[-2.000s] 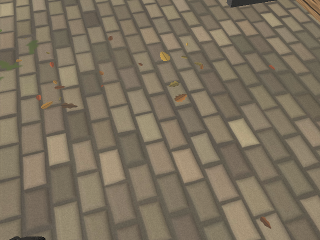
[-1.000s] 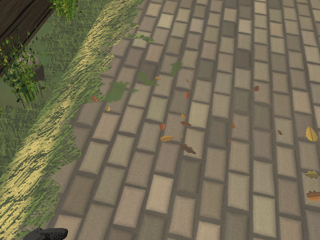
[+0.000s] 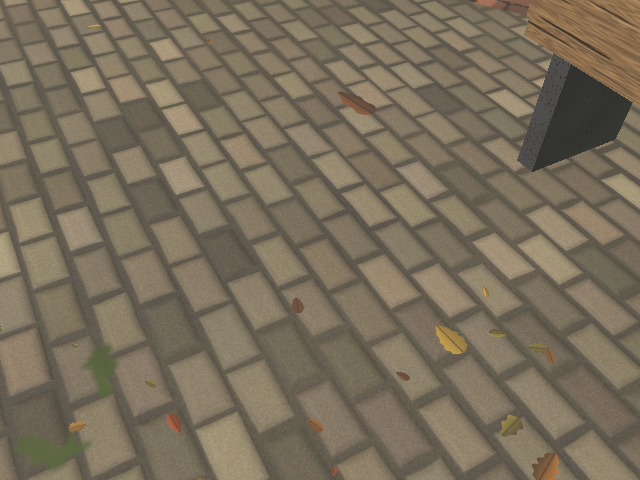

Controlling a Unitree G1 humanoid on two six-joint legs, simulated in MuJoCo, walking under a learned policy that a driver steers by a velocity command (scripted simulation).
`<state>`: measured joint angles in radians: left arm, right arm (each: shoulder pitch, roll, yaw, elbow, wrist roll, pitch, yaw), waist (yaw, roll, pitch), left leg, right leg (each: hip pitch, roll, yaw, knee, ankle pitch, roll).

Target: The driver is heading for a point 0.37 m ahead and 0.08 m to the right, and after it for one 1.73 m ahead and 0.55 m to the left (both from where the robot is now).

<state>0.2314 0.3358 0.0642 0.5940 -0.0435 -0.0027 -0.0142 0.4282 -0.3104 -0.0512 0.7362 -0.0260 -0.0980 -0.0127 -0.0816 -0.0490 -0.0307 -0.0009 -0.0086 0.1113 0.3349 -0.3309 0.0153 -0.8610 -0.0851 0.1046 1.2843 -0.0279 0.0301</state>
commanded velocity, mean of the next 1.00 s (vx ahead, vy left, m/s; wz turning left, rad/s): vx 0.97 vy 0.00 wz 0.15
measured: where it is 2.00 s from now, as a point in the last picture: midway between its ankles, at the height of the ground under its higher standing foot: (270, 212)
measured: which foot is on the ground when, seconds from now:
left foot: down 0.00-0.26, up 0.28-0.72, down 0.74-1.00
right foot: up 0.00-0.24, down 0.26-0.74, up 0.76-1.00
